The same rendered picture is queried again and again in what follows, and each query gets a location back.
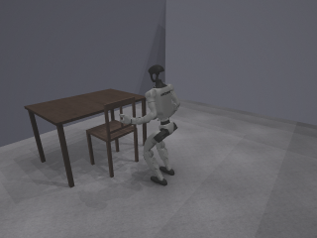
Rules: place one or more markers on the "robot right forearm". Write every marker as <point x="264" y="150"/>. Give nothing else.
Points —
<point x="173" y="111"/>

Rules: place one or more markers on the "robot left forearm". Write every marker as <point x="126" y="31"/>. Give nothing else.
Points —
<point x="142" y="120"/>

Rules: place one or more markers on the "robot shin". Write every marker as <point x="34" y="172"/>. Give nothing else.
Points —
<point x="153" y="164"/>
<point x="163" y="153"/>

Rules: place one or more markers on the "robot right upper arm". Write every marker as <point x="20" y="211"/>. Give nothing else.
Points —
<point x="174" y="97"/>

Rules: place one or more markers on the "chair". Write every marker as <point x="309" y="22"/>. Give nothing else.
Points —
<point x="113" y="130"/>

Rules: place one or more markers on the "left robot hand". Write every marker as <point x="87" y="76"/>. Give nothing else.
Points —
<point x="126" y="119"/>

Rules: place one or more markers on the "robot left upper arm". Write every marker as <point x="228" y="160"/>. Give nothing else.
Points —
<point x="150" y="96"/>

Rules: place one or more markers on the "table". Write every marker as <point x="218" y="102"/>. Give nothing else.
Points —
<point x="69" y="109"/>

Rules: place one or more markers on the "right robot shin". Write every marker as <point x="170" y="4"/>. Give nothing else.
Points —
<point x="163" y="153"/>

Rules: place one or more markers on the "left robot shin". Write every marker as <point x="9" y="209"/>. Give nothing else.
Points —
<point x="153" y="164"/>

